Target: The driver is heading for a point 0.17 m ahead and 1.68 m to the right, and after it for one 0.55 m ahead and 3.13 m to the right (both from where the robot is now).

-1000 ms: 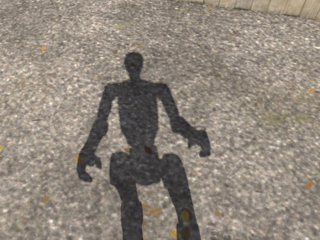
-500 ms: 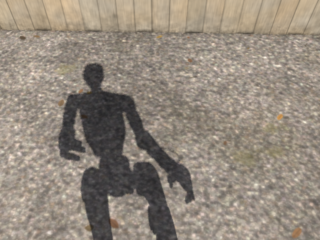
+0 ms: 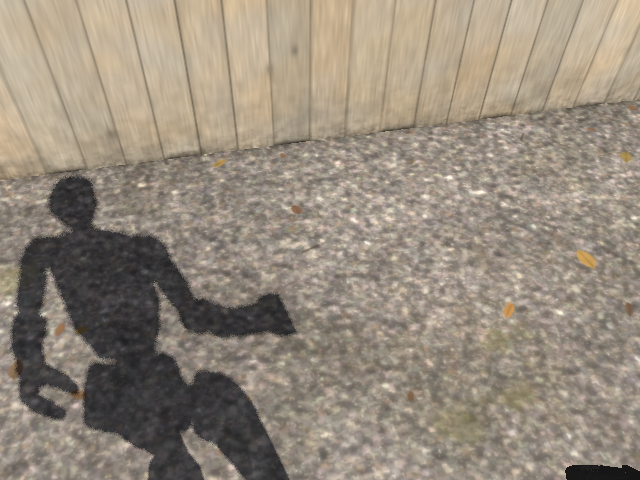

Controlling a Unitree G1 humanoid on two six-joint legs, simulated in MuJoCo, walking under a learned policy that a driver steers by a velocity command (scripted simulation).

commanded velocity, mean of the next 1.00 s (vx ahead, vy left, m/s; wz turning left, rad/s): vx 0.50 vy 0.00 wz -0.59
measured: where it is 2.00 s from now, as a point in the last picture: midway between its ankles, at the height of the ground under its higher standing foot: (574, 327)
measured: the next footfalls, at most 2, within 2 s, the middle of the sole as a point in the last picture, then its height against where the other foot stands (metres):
right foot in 0.46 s outside the picture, level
left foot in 0.92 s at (395, 380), level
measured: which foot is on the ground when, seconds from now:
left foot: down 0.00-0.44, up 0.46-0.90, down 0.92-1.00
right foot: up 0.00-0.44, down 0.46-0.94, up 0.96-1.00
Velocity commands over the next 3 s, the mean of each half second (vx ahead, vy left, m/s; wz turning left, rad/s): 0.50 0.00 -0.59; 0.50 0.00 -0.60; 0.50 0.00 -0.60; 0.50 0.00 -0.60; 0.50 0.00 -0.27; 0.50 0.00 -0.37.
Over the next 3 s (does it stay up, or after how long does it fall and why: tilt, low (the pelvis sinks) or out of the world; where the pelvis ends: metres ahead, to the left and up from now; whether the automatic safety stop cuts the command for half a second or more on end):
stays up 1.00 -1.11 0.00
